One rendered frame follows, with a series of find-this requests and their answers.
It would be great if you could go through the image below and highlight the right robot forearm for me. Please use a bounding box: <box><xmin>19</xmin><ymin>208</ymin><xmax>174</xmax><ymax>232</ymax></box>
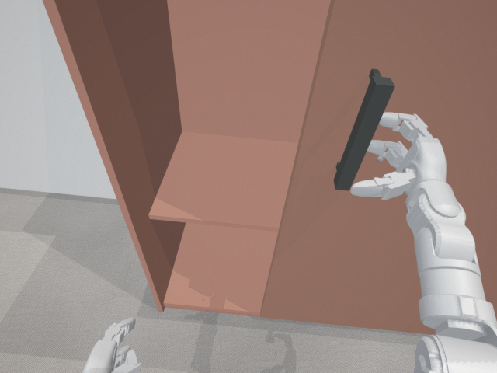
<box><xmin>405</xmin><ymin>180</ymin><xmax>497</xmax><ymax>346</ymax></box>

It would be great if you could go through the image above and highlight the wardrobe door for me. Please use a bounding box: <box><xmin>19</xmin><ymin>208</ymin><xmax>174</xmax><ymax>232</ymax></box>
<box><xmin>260</xmin><ymin>0</ymin><xmax>497</xmax><ymax>335</ymax></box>

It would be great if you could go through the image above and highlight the robot right hand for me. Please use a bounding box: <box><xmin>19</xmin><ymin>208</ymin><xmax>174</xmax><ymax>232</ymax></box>
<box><xmin>350</xmin><ymin>112</ymin><xmax>447</xmax><ymax>200</ymax></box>

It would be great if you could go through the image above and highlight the right robot upper arm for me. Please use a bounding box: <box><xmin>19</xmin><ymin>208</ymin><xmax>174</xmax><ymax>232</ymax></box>
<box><xmin>414</xmin><ymin>334</ymin><xmax>497</xmax><ymax>373</ymax></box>

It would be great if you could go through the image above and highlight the handle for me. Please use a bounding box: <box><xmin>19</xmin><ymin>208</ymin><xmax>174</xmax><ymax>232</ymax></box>
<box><xmin>334</xmin><ymin>69</ymin><xmax>395</xmax><ymax>191</ymax></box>

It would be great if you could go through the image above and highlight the robot left hand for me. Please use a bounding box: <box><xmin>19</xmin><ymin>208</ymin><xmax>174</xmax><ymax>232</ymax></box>
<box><xmin>82</xmin><ymin>318</ymin><xmax>141</xmax><ymax>373</ymax></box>

